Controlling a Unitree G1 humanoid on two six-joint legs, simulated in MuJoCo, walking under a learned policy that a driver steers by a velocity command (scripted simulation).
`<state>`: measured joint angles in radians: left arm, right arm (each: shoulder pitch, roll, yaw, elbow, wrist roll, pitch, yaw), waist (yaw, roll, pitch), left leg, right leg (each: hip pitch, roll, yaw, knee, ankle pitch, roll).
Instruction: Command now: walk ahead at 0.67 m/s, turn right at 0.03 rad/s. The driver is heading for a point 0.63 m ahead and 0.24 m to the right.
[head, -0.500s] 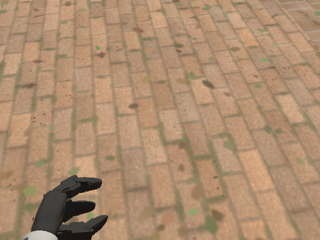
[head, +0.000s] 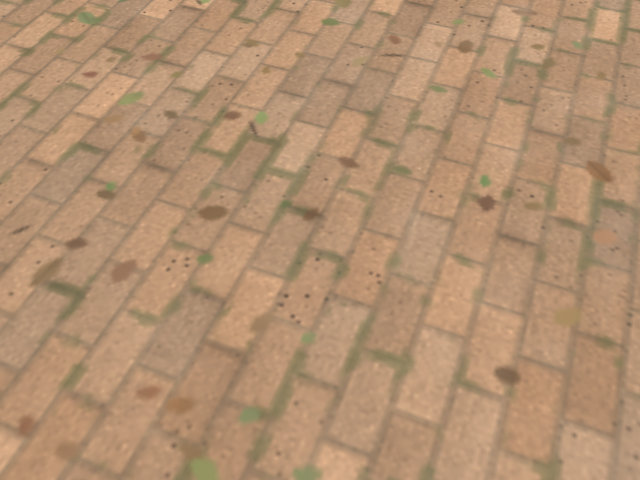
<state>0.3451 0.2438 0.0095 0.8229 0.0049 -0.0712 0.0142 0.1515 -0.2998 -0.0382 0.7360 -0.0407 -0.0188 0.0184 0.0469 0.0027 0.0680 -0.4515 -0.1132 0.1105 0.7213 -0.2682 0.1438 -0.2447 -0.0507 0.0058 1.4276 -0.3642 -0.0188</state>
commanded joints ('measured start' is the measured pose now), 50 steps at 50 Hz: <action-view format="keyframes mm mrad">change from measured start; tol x32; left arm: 1 51 130 24 -53 5 7 0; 50 -35 212 84 -124 5 117 -3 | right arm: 1 136 -115 -34 -8 4 -51 -22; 50 -9 -171 -21 -48 26 19 -74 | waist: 1 -29 -111 -60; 50 -21 50 -106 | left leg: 1 314 404 -399 -377 756 135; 14 359 296 116 -16 1007 -95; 17 -124 -32 -2 844 -397 -192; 18 -152 13 -195 867 -336 -192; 39 -185 72 -286 128 -39 -187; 50 382 152 -347 -440 85 -99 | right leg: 1 -326 -34 85 -14 0 -3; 15 161 126 -104 -893 424 -157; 17 309 -162 455 -876 1543 -357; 21 71 -133 545 -1161 430 -320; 33 146 33 578 -1178 77 -51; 47 71 25 688 -1070 437 -124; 50 -84 143 586 -943 -31 -24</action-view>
